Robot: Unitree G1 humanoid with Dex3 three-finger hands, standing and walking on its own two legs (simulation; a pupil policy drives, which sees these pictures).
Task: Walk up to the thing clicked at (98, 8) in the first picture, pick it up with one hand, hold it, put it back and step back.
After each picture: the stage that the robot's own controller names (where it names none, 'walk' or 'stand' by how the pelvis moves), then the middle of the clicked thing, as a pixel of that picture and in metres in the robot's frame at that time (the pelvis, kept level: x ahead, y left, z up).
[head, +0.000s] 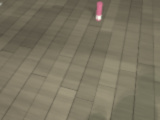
stand; (99, 11) +1.96 -0.28 -0.65
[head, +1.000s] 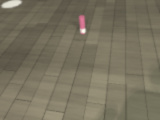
walk; (82, 25) +1.85 +0.10 -0.63
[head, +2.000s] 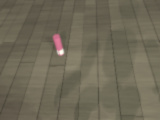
walk; (58, 45) +1.24 +0.32 -0.65
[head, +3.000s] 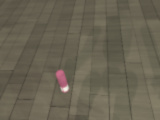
walk; (62, 81) +0.83 +0.24 -0.65
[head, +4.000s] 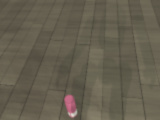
walk; (71, 106) +0.57 +0.16 -0.65
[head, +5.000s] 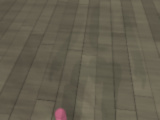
stand; out of the picture +0.46 +0.15 -0.64
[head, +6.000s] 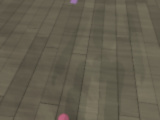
stand; out of the picture +0.44 +0.13 -0.66
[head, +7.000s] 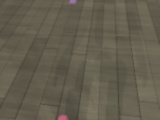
stand; out of the picture +0.44 +0.15 -0.66
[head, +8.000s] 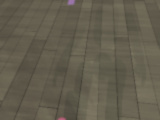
stand; out of the picture +0.42 +0.16 -0.66
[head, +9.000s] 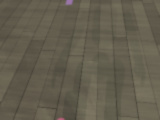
stand; out of the picture +0.42 +0.16 -0.66
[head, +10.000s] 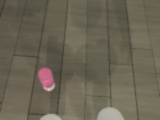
go down; (47, 80) +0.47 +0.15 -0.46
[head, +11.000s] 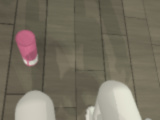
go down; (28, 50) +0.52 +0.18 -0.28
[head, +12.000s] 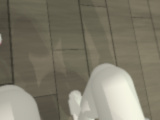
close in; out of the picture +0.52 +0.21 -0.20
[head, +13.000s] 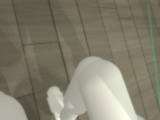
close; out of the picture +0.51 +0.24 -0.18
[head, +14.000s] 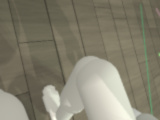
lift; out of the picture +0.47 +0.23 -0.18
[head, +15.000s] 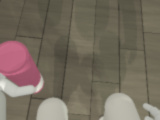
lift; (25, 73) +0.35 +0.18 +0.00
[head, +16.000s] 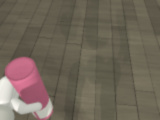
hold; (34, 93) +0.30 +0.16 +0.05
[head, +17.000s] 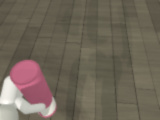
hold; (38, 93) +0.30 +0.15 +0.04
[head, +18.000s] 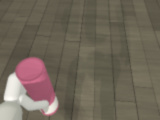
crouch; (41, 91) +0.31 +0.14 +0.04
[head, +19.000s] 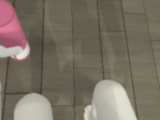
crouch; (11, 37) +0.48 +0.16 -0.04
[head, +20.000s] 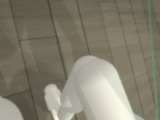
lower; out of the picture +0.48 +0.23 -0.19
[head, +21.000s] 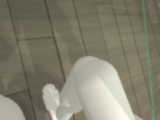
lower; out of the picture +0.48 +0.24 -0.19
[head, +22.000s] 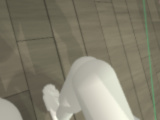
lower; out of the picture +0.48 +0.24 -0.18
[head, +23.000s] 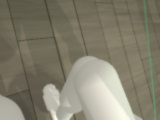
lower; out of the picture +0.48 +0.24 -0.18
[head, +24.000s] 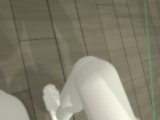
loosen; out of the picture +0.48 +0.21 -0.18
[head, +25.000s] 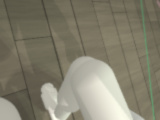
rise; out of the picture +0.48 +0.21 -0.19
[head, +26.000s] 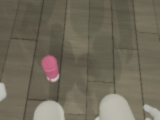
walk; (51, 70) +0.48 +0.13 -0.38
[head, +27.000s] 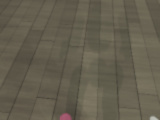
stand; out of the picture +0.41 +0.10 -0.60
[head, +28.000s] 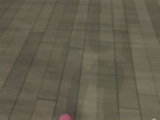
stand; out of the picture +0.42 +0.11 -0.60
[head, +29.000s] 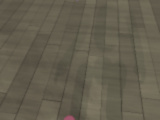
stand; out of the picture +0.42 +0.10 -0.63
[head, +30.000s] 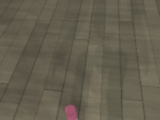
walk; (71, 115) +0.44 +0.10 -0.65
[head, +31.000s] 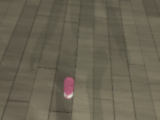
walk; (68, 88) +0.59 +0.05 -0.65
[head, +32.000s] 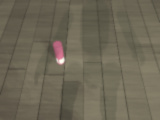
walk; (59, 53) +0.90 +0.20 -0.62
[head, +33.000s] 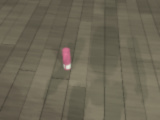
stand; (66, 59) +1.03 +0.13 -0.64
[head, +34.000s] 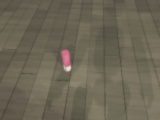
stand; (66, 61) +1.04 +0.15 -0.66
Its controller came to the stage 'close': yes
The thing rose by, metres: 0.69
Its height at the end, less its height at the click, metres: +0.00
